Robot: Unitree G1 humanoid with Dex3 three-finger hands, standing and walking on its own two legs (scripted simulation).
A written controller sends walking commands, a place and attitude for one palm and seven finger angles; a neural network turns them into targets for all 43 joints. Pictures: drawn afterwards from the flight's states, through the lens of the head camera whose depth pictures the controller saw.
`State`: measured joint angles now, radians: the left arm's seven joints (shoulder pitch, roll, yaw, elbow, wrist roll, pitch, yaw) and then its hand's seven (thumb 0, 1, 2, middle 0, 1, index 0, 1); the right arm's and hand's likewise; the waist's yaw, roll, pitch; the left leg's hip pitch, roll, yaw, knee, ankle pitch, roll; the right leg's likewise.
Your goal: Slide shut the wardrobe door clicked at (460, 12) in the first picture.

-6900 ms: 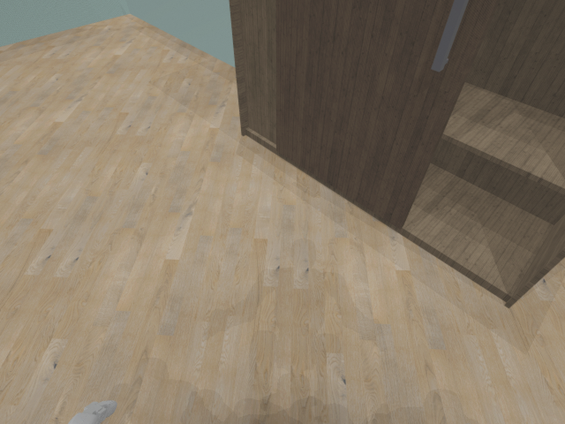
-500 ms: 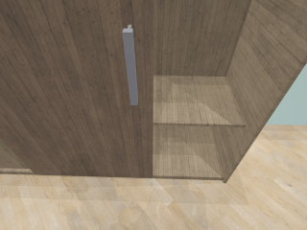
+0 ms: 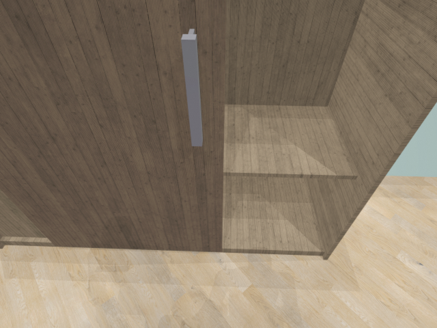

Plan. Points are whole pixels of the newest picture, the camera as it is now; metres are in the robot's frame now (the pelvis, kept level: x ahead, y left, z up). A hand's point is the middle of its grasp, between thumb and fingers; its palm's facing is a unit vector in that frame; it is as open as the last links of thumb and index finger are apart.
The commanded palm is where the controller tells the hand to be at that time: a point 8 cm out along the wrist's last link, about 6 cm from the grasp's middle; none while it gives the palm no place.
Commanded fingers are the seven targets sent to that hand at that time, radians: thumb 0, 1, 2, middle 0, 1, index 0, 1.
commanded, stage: look again from close up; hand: left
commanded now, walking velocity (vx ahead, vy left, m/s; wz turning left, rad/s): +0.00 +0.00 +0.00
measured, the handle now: (194, 93) +0.57 +0.08 +0.15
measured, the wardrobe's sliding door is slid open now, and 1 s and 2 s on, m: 0.49 0.49 0.49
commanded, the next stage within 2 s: none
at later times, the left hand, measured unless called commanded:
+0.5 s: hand out of the picture +0.00 +0.21 -0.17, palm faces +0.00 -0.98 -0.19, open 7.4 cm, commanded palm none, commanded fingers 0.00 0.90 0.90 -0.20 -0.30 -0.20 -0.30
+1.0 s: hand out of the picture -0.04 +0.19 -0.17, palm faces +0.02 -0.98 -0.18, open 7.4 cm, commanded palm none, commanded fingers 0.00 0.90 0.90 -0.20 -0.30 -0.20 -0.30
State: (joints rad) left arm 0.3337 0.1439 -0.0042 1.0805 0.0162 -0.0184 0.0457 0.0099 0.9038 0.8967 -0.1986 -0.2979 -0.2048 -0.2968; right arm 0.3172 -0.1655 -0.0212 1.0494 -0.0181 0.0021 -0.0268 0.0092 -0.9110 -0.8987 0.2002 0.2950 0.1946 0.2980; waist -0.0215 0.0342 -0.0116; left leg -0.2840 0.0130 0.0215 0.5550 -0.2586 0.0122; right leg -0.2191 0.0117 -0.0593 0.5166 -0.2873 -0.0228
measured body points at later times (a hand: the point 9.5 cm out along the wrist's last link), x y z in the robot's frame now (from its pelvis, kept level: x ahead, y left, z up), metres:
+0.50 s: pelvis -0.01 +0.03 +0.00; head -0.01 +0.04 +0.45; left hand +0.00 +0.26 -0.16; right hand +0.02 -0.20 -0.15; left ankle +0.02 +0.11 -0.73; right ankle -0.01 -0.11 -0.73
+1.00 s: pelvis -0.02 +0.03 +0.01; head -0.02 +0.03 +0.46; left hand -0.04 +0.24 -0.15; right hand -0.02 -0.19 -0.15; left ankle +0.02 +0.11 -0.73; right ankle -0.01 -0.11 -0.73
